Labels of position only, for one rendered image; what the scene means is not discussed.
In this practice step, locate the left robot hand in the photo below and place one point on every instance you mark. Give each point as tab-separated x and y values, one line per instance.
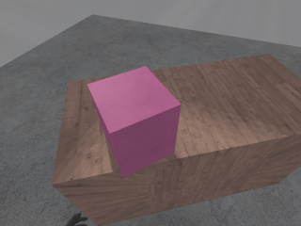
75	219

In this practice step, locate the pedestal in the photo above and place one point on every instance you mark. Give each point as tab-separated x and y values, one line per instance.
239	129

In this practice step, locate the carton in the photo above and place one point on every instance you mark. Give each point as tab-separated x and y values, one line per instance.
139	117

